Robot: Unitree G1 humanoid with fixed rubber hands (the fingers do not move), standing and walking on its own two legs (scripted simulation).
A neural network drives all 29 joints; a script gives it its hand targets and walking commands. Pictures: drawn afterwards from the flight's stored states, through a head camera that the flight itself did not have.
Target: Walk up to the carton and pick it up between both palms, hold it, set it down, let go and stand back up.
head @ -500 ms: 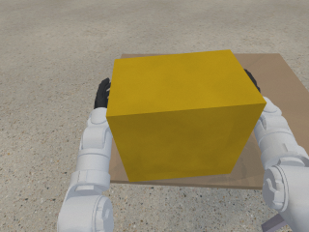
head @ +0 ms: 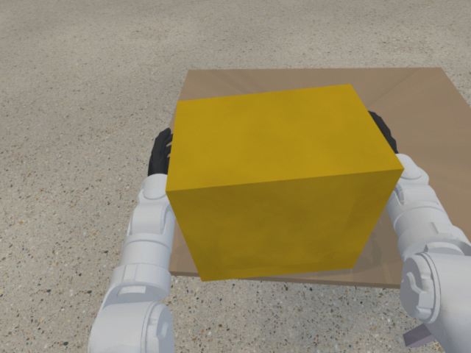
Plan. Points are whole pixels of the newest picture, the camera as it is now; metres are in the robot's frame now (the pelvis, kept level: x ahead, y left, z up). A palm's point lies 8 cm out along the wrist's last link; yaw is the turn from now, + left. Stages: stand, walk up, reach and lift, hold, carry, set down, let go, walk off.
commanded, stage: set down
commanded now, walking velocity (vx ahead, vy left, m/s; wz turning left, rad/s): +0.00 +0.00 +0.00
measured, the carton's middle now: (270, 190) +0.38 -0.01 +0.07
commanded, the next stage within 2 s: none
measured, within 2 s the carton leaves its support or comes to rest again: rests again in 0.62 s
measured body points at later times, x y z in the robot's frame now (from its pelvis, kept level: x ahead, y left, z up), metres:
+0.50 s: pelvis +0.00 +0.00 +0.00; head +0.05 -0.01 +0.45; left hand +0.40 +0.18 +0.08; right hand +0.45 -0.19 +0.09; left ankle -0.03 +0.13 -0.75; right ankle +0.00 -0.12 -0.75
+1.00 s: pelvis +0.00 +0.00 +0.00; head +0.05 -0.01 +0.45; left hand +0.40 +0.18 +0.08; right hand +0.45 -0.20 +0.08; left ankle -0.03 +0.13 -0.75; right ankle +0.00 -0.12 -0.75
